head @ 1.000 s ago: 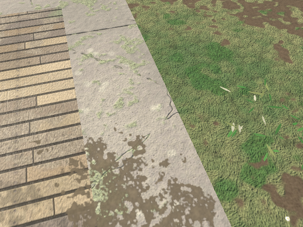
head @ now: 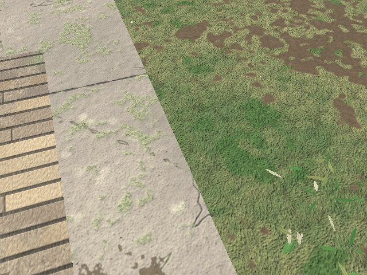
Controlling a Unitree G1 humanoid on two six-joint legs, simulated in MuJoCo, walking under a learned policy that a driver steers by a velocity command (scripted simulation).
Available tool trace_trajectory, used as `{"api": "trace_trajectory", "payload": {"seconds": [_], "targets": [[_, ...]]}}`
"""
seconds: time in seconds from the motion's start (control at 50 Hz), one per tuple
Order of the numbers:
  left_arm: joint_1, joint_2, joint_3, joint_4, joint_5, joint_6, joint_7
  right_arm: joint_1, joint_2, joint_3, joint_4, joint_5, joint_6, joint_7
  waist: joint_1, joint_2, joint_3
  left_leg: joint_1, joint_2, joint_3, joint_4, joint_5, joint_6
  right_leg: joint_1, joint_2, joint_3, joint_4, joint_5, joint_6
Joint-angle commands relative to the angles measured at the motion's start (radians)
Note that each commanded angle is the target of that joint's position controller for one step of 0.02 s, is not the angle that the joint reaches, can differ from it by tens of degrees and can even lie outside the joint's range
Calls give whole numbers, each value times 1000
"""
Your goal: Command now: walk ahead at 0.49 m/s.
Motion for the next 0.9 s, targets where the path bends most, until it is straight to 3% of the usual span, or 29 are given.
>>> {"api": "trace_trajectory", "payload": {"seconds": [0.02,0.1,0.2,0.24,0.26,0.28,0.3,0.32,0.34,0.36,0.38,0.4,0.42,0.46,0.5,0.6,0.68,0.7,0.72,0.74,0.76,0.78,0.8,0.84,0.9], "targets": [[33,43,12,-42,12,5,7,-38,-132,-21,-55,2,-17,-20,46,78,53,-93,283,-217,-204,65,172,-32,-43,3,-143,152,28],[-125,29,6,-83,4,-5,-5,40,-160,-26,-39,17,-4,-35,-10,80,54,-8,267,-167,-188,81,127,-6,1,-33,-423,301,36],[-251,40,2,-132,-10,-15,-35,114,-169,-31,-5,26,16,-37,-49,95,82,143,324,-179,-119,57,113,-4,31,-44,-574,226,19],[-236,60,8,-140,-10,-24,-46,108,-181,-37,-3,27,26,-39,-27,106,72,188,349,-192,-68,96,98,43,46,-50,-616,148,-9],[-191,76,15,-132,-9,-28,-48,91,-189,-40,-6,27,32,-40,4,117,49,193,349,-188,-18,187,87,117,66,-68,-636,117,-24],[-85,107,34,-102,-2,-31,-46,67,-181,-36,-11,22,39,-41,65,113,-6,185,302,-150,123,394,60,262,103,-94,-669,122,-47],[91,169,60,-53,9,-36,-40,66,-148,-22,-24,9,42,-43,132,83,-134,96,234,-98,357,446,20,515,65,-57,-650,242,-88],[234,280,83,-33,40,-33,-35,138,-59,8,-50,-5,28,-41,133,-116,-301,-263,98,-20,758,111,-59,921,-193,282,-630,456,-220],[266,247,73,-17,33,-22,-39,208,-30,20,-21,7,5,-35,118,-256,-420,-441,0,-125,990,-471,-91,1035,-322,580,-745,593,-330],[203,170,49,-31,21,-20,-42,165,-138,-8,-19,27,-5,-34,113,-146,-324,-486,58,-213,1079,-458,-80,920,-284,463,-739,645,-288],[102,126,34,-54,17,-18,-41,84,-151,-13,-41,38,-5,-36,83,-85,-220,-497,109,-179,1057,-394,-76,783,-238,291,-739,721,-246],[24,101,24,-62,14,-18,-45,39,-136,-15,-47,28,6,-44,51,-9,-148,-472,153,-144,982,-332,-84,658,-182,189,-772,734,-213],[-17,74,16,-64,13,-19,-46,22,-135,-24,-51,20,22,-53,24,-10,-110,-428,183,-133,907,-288,-87,569,-141,129,-811,708,-188],[-19,61,10,-39,36,-21,-47,64,-72,-17,-36,11,50,-56,-14,-29,-104,-300,182,-118,821,-208,-98,452,-104,55,-850,779,-186],[-25,81,12,-20,44,-22,-37,54,-53,-15,-44,7,59,-61,-33,-43,-102,-264,176,-110,690,-152,-109,421,-86,-2,-860,848,-196],[-4,121,18,20,31,6,-12,-74,-69,-15,-69,5,82,-66,5,-54,-114,-180,162,-96,427,-17,-114,425,-78,-32,-868,689,-179],[-15,97,10,47,15,25,-8,-111,-82,-25,-66,-1,91,-69,-1,-39,-64,-103,154,-88,249,-1,-85,402,-74,13,-846,353,-162],[3,82,6,58,6,29,-7,-107,-90,-28,-60,-9,89,-70,-5,-17,-57,-53,153,-88,160,73,-70,396,-40,13,-822,238,-128],[39,65,1,68,11,29,-7,-98,-119,-36,-54,-16,89,-74,8,24,-61,9,195,-129,136,206,-54,379,0,9,-790,117,-88],[104,56,2,80,28,27,-8,-105,-166,-45,-57,-11,91,-79,62,102,-62,63,241,-166,162,317,-28,328,71,-28,-757,-21,-51],[161,33,0,96,30,31,-5,-134,-159,-46,-46,4,95,-80,101,195,-53,43,246,-179,164,224,9,320,119,-70,-769,-88,-25],[118,40,-1,95,30,42,2,-155,-106,-40,-44,13,96,-73,72,179,-24,-30,218,-176,138,84,1,363,127,-91,-764,-80,-7],[80,51,2,90,24,53,9,-167,-83,-34,-41,8,94,-70,60,153,-2,-63,199,-166,128,45,-19,374,123,-93,-759,-63,-3],[69,56,5,96,24,69,16,-171,-84,-35,-32,1,84,-67,53,124,-4,-53,180,-146,142,96,-37,385,112,-84,-751,-21,-5],[69,52,5,108,22,70,15,-154,-89,-37,-6,7,78,-70,45,102,-34,-12,171,-133,174,187,-33,414,100,-77,-740,52,-5]]}}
